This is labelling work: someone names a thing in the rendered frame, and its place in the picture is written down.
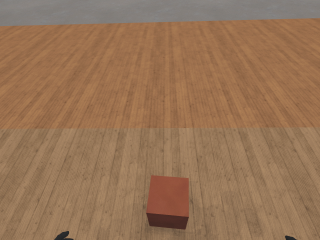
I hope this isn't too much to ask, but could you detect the carton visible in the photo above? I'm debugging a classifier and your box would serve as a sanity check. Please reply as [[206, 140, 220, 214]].
[[146, 175, 189, 230]]

